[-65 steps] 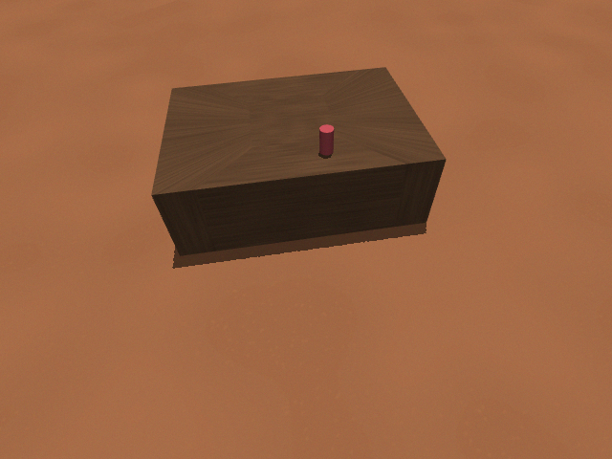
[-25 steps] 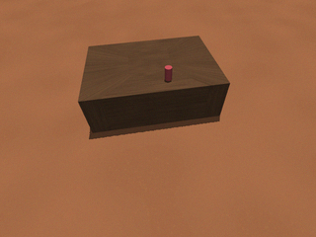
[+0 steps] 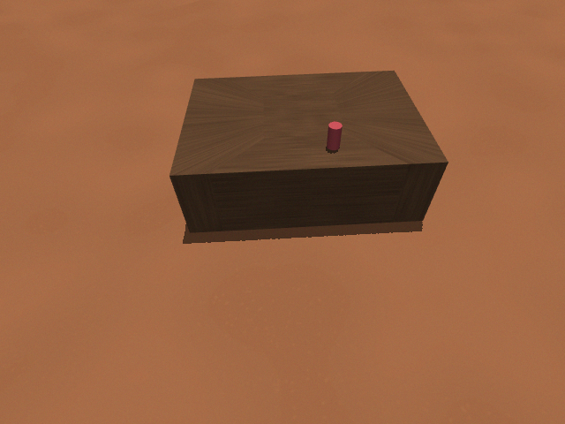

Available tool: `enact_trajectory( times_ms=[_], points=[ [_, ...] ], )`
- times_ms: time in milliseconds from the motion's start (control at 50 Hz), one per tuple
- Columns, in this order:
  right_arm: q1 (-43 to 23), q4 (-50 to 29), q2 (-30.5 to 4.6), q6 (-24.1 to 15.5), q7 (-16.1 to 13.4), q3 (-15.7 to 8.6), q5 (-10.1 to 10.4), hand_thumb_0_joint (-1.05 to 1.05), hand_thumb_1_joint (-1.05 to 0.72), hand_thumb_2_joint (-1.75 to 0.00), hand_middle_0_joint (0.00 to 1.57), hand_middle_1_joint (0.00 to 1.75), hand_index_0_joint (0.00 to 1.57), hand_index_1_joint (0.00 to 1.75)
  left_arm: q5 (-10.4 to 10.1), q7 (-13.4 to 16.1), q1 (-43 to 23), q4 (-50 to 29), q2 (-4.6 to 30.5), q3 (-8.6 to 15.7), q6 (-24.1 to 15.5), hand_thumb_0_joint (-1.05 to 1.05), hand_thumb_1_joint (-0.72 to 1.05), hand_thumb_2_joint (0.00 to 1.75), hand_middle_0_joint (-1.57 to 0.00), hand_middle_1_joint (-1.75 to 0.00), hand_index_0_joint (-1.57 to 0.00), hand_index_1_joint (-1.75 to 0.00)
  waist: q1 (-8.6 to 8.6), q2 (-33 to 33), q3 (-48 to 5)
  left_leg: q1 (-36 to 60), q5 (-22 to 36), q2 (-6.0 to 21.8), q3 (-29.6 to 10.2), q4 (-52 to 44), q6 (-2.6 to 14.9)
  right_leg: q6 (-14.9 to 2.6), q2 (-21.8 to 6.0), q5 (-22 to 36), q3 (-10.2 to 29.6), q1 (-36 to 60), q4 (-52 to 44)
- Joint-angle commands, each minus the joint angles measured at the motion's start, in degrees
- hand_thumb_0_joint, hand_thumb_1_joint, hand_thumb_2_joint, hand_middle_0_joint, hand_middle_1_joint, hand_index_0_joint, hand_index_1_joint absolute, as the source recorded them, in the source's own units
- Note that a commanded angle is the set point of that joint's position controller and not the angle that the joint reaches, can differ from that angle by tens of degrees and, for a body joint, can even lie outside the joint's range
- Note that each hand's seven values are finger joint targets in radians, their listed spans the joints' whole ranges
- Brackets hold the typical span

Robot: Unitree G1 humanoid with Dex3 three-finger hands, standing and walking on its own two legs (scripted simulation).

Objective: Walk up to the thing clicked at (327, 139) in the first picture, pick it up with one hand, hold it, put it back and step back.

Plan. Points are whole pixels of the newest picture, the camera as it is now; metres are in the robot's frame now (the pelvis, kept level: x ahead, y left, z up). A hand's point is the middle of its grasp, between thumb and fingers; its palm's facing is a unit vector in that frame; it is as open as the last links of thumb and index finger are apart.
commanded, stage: walk up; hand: right
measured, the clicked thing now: (334, 136) +1.23 -0.13 -0.36
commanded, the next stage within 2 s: none
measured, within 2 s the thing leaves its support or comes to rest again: neither
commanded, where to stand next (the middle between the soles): +0.77 +0.03 m, yaw +6 degrees
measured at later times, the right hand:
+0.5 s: hand (445, 390) +0.22 -0.23 -0.15, palm faces -0.08 +0.94 -0.35, open 7.4 cm
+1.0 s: hand (401, 235) +0.53 -0.21 -0.13, palm faces -0.15 +0.89 -0.43, open 7.3 cm
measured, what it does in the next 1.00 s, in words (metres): walks ahead: left foot, then right foot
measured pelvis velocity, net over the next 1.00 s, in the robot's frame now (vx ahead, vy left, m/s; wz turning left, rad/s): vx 0.40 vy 0.05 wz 0.12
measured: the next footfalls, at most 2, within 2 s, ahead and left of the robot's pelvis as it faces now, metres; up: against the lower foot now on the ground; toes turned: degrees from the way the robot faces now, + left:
left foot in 0.12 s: +0.15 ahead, +0.18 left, +0.00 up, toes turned +6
right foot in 0.54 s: +0.37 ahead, -0.09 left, +0.00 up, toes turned -1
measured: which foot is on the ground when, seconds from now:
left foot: up 0.00-0.10, down 0.12-0.56, up 0.58-0.90, down 0.92-1.00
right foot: down 0.00-0.14, up 0.16-0.52, down 0.54-0.94, up 0.96-1.00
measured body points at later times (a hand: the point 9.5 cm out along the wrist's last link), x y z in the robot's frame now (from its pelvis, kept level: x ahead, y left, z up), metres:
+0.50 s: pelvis +0.19 +0.04 -0.01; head +0.20 +0.04 +0.44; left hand +0.26 +0.38 -0.11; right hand +0.23 -0.28 -0.13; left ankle +0.12 +0.17 -0.74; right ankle +0.32 -0.09 -0.73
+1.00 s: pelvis +0.40 +0.05 -0.02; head +0.42 +0.08 +0.43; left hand +0.39 +0.38 -0.15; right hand +0.54 -0.26 -0.10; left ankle +0.46 +0.17 -0.74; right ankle +0.35 -0.09 -0.69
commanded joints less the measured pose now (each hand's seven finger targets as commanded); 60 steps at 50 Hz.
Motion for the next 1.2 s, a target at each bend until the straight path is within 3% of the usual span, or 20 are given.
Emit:
enact_trajectory(
  times_ms=[0,60,100,140,160,200,260,420,500,520,540,560,580,680,800,860,880,920,1020,1180],
  points=[
    [-3.58,-8.24,-11.44,-3.12,1.31,-3.81,0.66,0.00,-0.90,-0.90,0.20,0.30,0.20,0.30,0.30,0.31,-5.65,-7.57,18.53,4.47,-1.34,0.00,0.90,0.90,-0.20,-0.30,-0.20,-0.30,-1.29,-10.46,4.99,-7.24,0.34,6.35,-1.73,-4.11,-0.78,-10.50,-17.20,-15.76,13.88,-1.73,-14.97],
    [3.37,-6.89,-10.37,-3.39,1.46,-4.98,0.63,0.00,-0.90,-0.90,0.20,0.30,0.20,0.30,-0.09,-0.45,-6.35,-8.58,17.32,3.98,-0.65,0.00,0.90,0.90,-0.20,-0.30,-0.20,-0.30,-5.08,-6.70,1.44,10.33,14.05,1.87,5.09,-14.93,-1.30,-7.16,-11.54,-9.08,2.96,-10.75,-3.80],
    [12.29,-4.24,-13.25,-3.72,0.34,-6.84,-0.09,0.00,-0.90,-0.90,0.20,0.30,0.20,0.30,-0.20,-0.76,-2.16,-8.43,13.13,2.85,0.19,0.00,0.90,0.90,-0.20,-0.30,-0.20,-0.30,-8.36,4.14,-4.12,28.01,8.76,-2.70,7.33,-12.79,0.23,-5.30,-6.74,-3.17,-2.55,-21.16,16.03],
    [16.32,-7.07,-23.02,-4.57,-0.67,-7.98,0.24,0.00,-0.90,-0.90,0.20,0.30,0.20,0.30,-1.17,-0.55,-2.49,-10.87,10.53,1.89,0.47,0.00,0.90,0.90,-0.20,-0.30,-0.20,-0.30,-10.16,17.61,-4.25,25.25,-24.65,20.01,-42.04,-36.58,12.33,-2.20,3.04,-18.25,3.92,-36.21,44.55],
    [12.32,-8.52,-23.49,-4.47,-0.75,-8.20,1.90,0.00,-0.90,-0.90,0.20,0.30,0.20,0.30,-1.09,-0.23,-5.81,-10.99,15.66,2.31,0.31,0.00,0.90,0.90,-0.20,-0.30,-0.20,-0.30,-8.71,7.88,-0.38,18.54,-25.33,23.06,-44.75,-37.86,15.54,-2.54,-1.31,-15.47,10.25,-34.90,46.16],
    [5.55,-11.03,-18.50,-5.20,-1.45,-5.73,1.88,0.00,-0.90,-0.90,0.20,0.30,0.20,0.30,-2.18,-0.26,1.10,-7.69,15.64,2.09,0.64,0.00,0.90,0.90,-0.20,-0.30,-0.20,-0.30,-3.29,3.53,2.34,16.57,-13.23,17.48,-27.79,-32.62,12.30,-1.80,-5.03,-6.89,10.69,-33.94,43.53],
    [5.15,-11.63,-16.50,-5.75,-1.54,-4.73,1.81,0.00,-0.90,-0.90,0.20,0.30,0.20,0.30,-1.47,-1.27,3.64,-6.39,15.38,2.55,0.97,0.00,0.90,0.90,-0.20,-0.30,-0.20,-0.30,-1.86,5.14,3.22,8.15,-2.99,14.88,-16.86,-33.76,11.49,0.27,-6.43,-3.18,8.06,-25.26,33.99],
    [6.30,-13.74,-16.95,-6.35,-1.44,-4.61,2.01,0.00,-0.90,-0.90,0.20,0.30,0.20,0.30,-1.14,-2.99,-2.85,-10.69,13.03,3.18,0.39,0.00,0.90,0.90,-0.20,-0.30,-0.20,-0.30,-3.14,5.63,3.05,6.88,5.78,11.28,-7.10,-30.53,9.33,0.18,-3.10,7.15,2.44,-16.87,12.94],
    [6.29,-15.11,-13.92,-5.65,-1.92,-3.38,1.97,0.00,-0.90,-0.90,0.20,0.30,0.20,0.30,-1.16,-1.73,7.22,-8.31,13.77,4.65,-0.70,0.00,0.90,0.90,-0.20,-0.30,-0.20,-0.30,3.16,-1.86,-3.39,2.87,25.26,7.70,-2.01,-8.01,5.56,-1.92,0.93,4.34,0.58,4.10,6.80],
    [8.07,-15.78,-10.54,-5.63,-2.03,-2.16,2.25,0.00,-0.90,-0.90,0.20,0.30,0.20,0.30,-0.60,-0.92,13.94,-7.35,17.35,5.98,-1.30,0.00,0.90,0.90,-0.20,-0.30,-0.20,-0.30,5.96,-13.34,-6.87,-5.20,19.38,2.26,2.45,9.56,3.47,-4.07,-5.59,-4.89,9.94,12.61,0.87],
    [8.99,-17.21,-9.31,-5.77,-2.14,-1.53,2.81,0.00,-0.90,-0.90,0.20,0.30,0.20,0.30,-1.04,-0.55,15.55,-8.41,22.30,6.65,-1.60,0.00,0.90,0.90,-0.20,-0.30,-0.20,-0.30,5.19,-20.60,-6.95,-19.37,-3.78,-5.74,4.16,21.22,0.90,-11.15,-21.97,-10.19,39.24,17.33,-9.31],
    [6.27,-15.82,-13.88,-5.17,-2.99,-2.66,1.97,0.00,-0.90,-0.90,0.20,0.30,0.20,0.30,-1.85,-0.44,12.08,-9.62,22.20,6.09,-1.40,0.00,0.90,0.90,-0.20,-0.30,-0.20,-0.30,4.72,-11.92,-3.68,-18.91,-7.10,-1.50,-3.44,26.03,0.91,-15.22,-25.33,-14.16,42.87,9.24,-9.35],
    [6.08,-14.70,-14.94,-5.22,-2.86,-2.91,2.61,0.00,-0.90,-0.90,0.20,0.30,0.20,0.30,-2.35,-0.28,9.03,-10.45,20.03,5.63,-1.14,0.00,0.90,0.90,-0.20,-0.30,-0.20,-0.30,3.12,-6.79,-0.31,-17.91,-3.13,0.77,-5.59,26.26,1.13,-15.39,-22.52,-13.05,35.19,4.62,-9.32],
    [9.87,-12.18,-11.86,-4.67,-0.62,-2.64,1.96,0.00,-0.90,-0.90,0.20,0.30,0.20,0.30,-1.60,-0.21,3.88,-12.95,16.07,3.91,-1.51,0.00,0.90,0.90,-0.20,-0.30,-0.20,-0.30,-0.85,-11.21,3.27,-8.99,4.13,3.16,0.27,8.13,-1.01,-11.74,-12.78,-1.59,12.72,-8.00,-9.52],
    [2.70,-14.90,-10.31,-5.52,0.15,-3.19,1.39,0.00,-0.90,-0.90,0.20,0.30,0.20,0.30,-1.35,-0.86,5.29,-15.01,16.86,3.57,-1.46,0.00,0.90,0.90,-0.20,-0.30,-0.20,-0.30,0.52,-8.00,0.94,-1.31,11.17,2.01,4.74,-9.33,-1.12,-10.97,-13.13,2.59,8.88,-8.05,-5.19],
    [9.30,-12.84,-11.70,-6.18,-0.65,-4.10,1.29,0.00,-0.90,-0.90,0.20,0.30,0.20,0.30,-1.48,-0.98,4.33,-15.73,15.29,2.30,-0.76,0.00,0.90,0.90,-0.20,-0.30,-0.20,-0.30,-4.02,-3.31,-2.33,14.97,14.46,-0.73,7.27,-13.03,-0.23,-8.07,-10.44,2.13,5.12,-15.79,5.46],
    [13.19,-12.00,-13.94,-6.55,-1.22,-4.86,1.09,0.00,-0.90,-0.90,0.20,0.30,0.20,0.30,-1.67,-0.82,5.72,-15.83,13.06,1.46,-0.60,0.00,0.90,0.90,-0.20,-0.30,-0.20,-0.30,-6.28,2.76,-4.52,22.24,8.05,0.04,4.01,-16.85,1.71,-6.54,-7.07,6.68,1.93,-19.49,17.34],
    [16.77,-14.29,-22.46,-6.94,-2.36,-6.65,1.07,0.00,-0.90,-0.90,0.20,0.30,0.20,0.30,-2.12,-0.02,8.58,-15.75,11.96,1.35,0.07,0.00,0.90,0.90,-0.20,-0.30,-0.20,-0.30,-7.31,11.73,-5.48,25.34,-11.42,24.48,-38.90,-32.00,12.36,-1.71,2.49,-14.46,5.06,-35.37,42.95],
    [7.27,-15.56,-16.48,-6.89,-2.47,-4.13,2.38,0.00,-0.90,-0.90,0.20,0.30,0.20,0.30,-2.18,-0.39,11.13,-10.81,15.13,2.18,0.61,0.00,0.90,0.90,-0.20,-0.30,-0.20,-0.30,-2.01,8.17,2.07,8.91,7.93,15.42,-11.52,-29.69,9.68,-0.52,-5.07,-3.53,8.88,-27.70,36.83],
    [6.99,-17.01,-17.63,-6.77,-1.99,-4.41,1.94,0.00,-0.90,-0.90,0.20,0.30,0.20,0.30,-1.48,-2.37,3.32,-12.82,12.31,2.48,0.40,0.00,0.90,0.90,-0.20,-0.30,-0.20,-0.30,-3.11,8.71,1.50,6.79,9.45,13.28,-3.78,-27.53,10.36,0.34,-4.07,4.11,3.29,-19.69,16.21]
  ],
)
